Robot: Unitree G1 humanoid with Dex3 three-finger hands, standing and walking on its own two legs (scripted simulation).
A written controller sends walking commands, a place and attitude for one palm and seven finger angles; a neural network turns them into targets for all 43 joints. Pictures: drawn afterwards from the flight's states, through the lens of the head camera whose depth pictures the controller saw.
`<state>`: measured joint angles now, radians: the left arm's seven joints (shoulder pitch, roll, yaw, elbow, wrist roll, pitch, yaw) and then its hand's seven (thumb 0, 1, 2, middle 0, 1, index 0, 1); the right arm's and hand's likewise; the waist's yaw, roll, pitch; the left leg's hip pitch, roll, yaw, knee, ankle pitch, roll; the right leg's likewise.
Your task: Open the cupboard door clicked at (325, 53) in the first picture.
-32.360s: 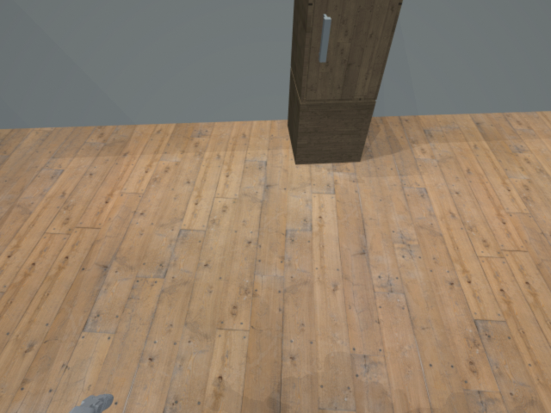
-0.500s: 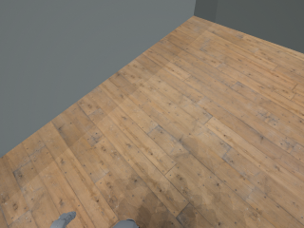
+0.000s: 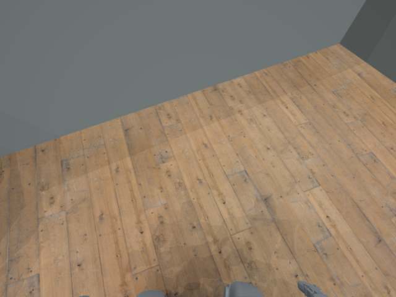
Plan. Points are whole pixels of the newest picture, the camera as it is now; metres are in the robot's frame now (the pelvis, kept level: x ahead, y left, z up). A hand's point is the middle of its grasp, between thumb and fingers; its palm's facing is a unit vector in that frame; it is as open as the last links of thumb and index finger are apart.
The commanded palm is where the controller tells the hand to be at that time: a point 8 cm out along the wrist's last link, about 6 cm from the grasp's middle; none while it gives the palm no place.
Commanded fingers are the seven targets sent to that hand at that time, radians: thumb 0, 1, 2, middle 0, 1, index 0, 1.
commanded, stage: turn to face it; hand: left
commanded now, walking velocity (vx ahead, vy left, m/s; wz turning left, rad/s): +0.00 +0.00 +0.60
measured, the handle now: out of the picture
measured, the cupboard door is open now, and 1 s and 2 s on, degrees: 47 47 47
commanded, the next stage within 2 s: none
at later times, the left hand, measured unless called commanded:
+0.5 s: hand out of the picture +0.03 +0.16 -0.15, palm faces +0.29 -0.93 -0.25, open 7.4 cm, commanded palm none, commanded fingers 0.00 0.90 0.90 -0.20 -0.30 -0.20 -0.30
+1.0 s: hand out of the picture +0.00 +0.18 -0.15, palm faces +0.55 -0.78 -0.30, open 7.4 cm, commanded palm none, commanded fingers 0.00 0.90 0.90 -0.20 -0.30 -0.20 -0.30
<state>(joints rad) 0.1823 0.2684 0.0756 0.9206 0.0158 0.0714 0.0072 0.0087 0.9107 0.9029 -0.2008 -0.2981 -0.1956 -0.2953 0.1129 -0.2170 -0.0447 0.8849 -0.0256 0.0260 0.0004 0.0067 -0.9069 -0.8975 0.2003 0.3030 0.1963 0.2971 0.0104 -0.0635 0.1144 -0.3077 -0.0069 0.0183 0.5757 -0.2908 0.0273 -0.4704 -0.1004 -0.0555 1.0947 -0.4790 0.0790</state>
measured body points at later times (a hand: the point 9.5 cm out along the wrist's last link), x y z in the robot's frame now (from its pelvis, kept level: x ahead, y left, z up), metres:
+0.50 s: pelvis +0.01 -0.05 +0.01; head +0.07 -0.05 +0.45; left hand +0.02 +0.20 -0.13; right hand +0.16 -0.28 -0.14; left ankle -0.04 +0.08 -0.67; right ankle +0.02 -0.16 -0.73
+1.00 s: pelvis +0.03 -0.07 -0.01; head +0.07 -0.05 +0.44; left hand -0.03 +0.22 -0.13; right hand +0.24 -0.24 -0.15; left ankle -0.03 +0.07 -0.73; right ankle +0.10 -0.16 -0.74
